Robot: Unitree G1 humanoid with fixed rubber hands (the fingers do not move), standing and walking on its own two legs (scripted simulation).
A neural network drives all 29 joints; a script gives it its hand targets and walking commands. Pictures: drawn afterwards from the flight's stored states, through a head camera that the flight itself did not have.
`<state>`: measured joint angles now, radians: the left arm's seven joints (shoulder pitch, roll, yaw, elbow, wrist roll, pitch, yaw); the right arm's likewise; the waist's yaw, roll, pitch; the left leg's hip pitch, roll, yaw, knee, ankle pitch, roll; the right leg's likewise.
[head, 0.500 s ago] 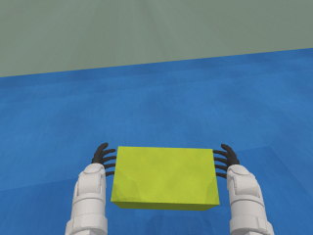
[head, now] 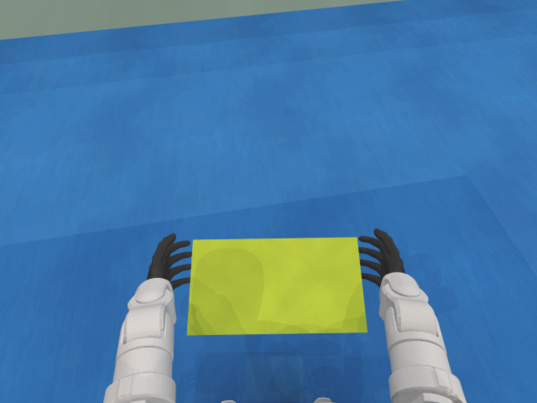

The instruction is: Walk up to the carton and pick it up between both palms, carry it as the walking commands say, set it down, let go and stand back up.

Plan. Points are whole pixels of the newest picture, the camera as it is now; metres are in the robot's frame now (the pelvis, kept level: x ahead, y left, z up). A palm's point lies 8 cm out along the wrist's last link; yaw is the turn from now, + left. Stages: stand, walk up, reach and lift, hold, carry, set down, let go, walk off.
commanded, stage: set down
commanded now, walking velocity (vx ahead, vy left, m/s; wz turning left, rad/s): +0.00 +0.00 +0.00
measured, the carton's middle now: (275, 288) +0.34 +0.00 -0.13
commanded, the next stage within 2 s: none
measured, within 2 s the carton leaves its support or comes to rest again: neither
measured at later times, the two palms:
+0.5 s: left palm (180, 285) +0.34 +0.17 -0.12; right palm (378, 281) +0.34 -0.19 -0.11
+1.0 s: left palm (193, 290) +0.37 +0.17 -0.21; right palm (364, 288) +0.36 -0.19 -0.21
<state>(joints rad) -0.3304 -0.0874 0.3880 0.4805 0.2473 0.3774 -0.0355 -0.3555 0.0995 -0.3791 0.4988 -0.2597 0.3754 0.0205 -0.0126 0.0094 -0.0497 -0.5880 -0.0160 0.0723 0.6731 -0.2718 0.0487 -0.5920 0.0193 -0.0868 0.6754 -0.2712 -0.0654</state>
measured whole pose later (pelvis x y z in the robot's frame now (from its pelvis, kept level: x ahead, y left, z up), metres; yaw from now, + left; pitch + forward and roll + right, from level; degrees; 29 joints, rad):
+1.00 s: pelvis -0.05 +0.00 -0.15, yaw +0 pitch +39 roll +0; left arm -0.69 -0.03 0.44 0.54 0.19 0.36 0.01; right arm -0.70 -0.03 -0.41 0.59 -0.17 0.34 0.02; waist -0.02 0.01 -0.23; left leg -1.62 0.00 0.08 1.36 -0.43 0.07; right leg -1.62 -0.01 -0.10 1.36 -0.42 -0.08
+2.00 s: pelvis -0.08 +0.00 -0.29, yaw +0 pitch +47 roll +1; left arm -1.01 0.09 0.40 0.67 0.07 0.33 0.10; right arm -1.06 -0.20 -0.31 0.76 -0.05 0.33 -0.04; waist -0.02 0.02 -0.12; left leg -2.17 0.01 0.09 1.85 -0.50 0.07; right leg -2.18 -0.02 -0.10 1.85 -0.49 -0.10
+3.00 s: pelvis -0.09 +0.01 -0.39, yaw -1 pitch +33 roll +1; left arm -1.36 0.30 0.14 1.09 -0.24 0.14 0.18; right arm -1.45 -0.40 0.03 1.16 0.23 0.15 -0.11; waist -0.01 0.05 0.35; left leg -2.24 -0.01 0.10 2.23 -0.56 0.07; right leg -2.27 -0.03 -0.10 2.23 -0.54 -0.11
